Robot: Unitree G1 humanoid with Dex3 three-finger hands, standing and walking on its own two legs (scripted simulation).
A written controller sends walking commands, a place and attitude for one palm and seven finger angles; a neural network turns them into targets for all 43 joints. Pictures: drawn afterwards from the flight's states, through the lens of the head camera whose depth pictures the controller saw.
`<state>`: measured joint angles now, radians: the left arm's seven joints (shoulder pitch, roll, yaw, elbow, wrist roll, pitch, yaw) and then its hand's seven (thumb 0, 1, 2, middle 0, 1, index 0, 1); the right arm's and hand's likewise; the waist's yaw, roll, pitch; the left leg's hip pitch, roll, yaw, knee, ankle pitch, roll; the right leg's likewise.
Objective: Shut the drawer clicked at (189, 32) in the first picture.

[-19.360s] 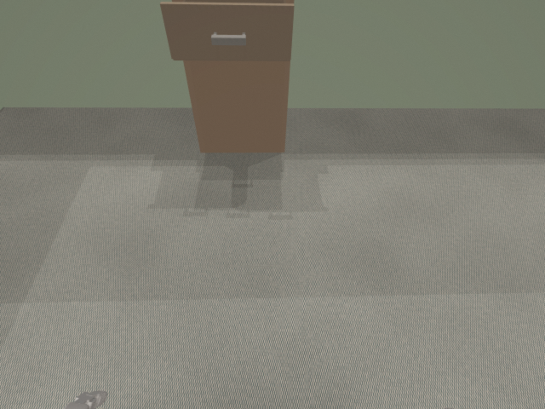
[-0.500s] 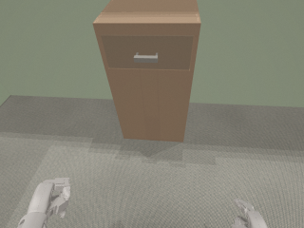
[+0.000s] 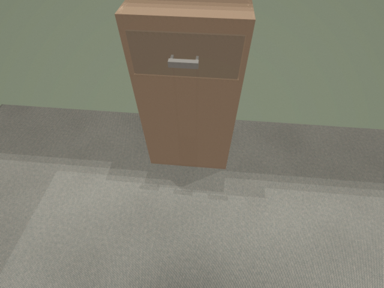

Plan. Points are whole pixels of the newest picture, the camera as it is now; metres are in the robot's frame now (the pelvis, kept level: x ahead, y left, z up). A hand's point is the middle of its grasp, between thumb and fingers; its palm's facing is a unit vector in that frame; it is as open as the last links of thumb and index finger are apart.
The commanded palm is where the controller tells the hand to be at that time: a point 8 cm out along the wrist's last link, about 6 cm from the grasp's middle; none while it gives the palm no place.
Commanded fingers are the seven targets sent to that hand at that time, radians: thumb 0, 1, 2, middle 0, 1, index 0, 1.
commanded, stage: let the arm hang, fingers relaxed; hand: left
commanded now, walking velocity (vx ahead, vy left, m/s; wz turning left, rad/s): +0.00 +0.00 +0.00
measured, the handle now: (184, 60) +0.87 +0.08 -0.01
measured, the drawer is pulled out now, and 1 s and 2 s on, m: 0.00 0.00 0.00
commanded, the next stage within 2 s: look to check the result in 0.46 s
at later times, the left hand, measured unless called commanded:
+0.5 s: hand out of the picture -0.01 +0.14 -0.18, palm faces +0.04 -0.98 -0.18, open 7.3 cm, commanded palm none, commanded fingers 0.00 0.90 0.90 -0.20 -0.30 -0.20 -0.30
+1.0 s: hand out of the picture +0.02 +0.13 -0.17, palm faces +0.04 -0.98 -0.20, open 7.4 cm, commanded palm none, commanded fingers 0.00 0.90 0.90 -0.20 -0.30 -0.20 -0.30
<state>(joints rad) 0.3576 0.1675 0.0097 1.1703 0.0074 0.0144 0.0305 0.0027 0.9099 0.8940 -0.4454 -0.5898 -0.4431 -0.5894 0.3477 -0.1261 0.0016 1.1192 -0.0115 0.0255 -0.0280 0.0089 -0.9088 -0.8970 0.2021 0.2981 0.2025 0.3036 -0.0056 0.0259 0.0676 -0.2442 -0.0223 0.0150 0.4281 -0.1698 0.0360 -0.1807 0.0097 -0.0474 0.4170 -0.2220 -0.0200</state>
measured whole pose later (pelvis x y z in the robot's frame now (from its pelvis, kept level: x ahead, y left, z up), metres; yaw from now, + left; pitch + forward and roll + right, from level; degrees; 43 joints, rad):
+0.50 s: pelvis +0.01 -0.02 +0.00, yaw -1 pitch -2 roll +0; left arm 0.31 0.11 0.01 1.15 0.01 -0.01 0.04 0.00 0.92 0.89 -0.20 -0.30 -0.20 -0.30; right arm 0.33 -0.11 -0.01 1.14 -0.01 0.01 -0.04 0.01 -0.91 -0.90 0.20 0.30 0.20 0.30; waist -0.02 0.01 0.04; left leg -0.22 0.00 0.02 0.43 -0.19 0.01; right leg -0.16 0.03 -0.04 0.43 -0.24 -0.04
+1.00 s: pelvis +0.02 -0.03 +0.00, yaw +0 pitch -2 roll +0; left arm 0.27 0.13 0.02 1.16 0.00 -0.02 0.04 0.00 0.91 0.89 -0.20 -0.30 -0.20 -0.30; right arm 0.29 -0.13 -0.01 1.14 -0.01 0.00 -0.04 0.00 -0.91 -0.90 0.20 0.30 0.20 0.30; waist -0.01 0.02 0.05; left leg -0.19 0.01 0.00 0.41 -0.19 -0.01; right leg -0.12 0.05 -0.05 0.40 -0.25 -0.06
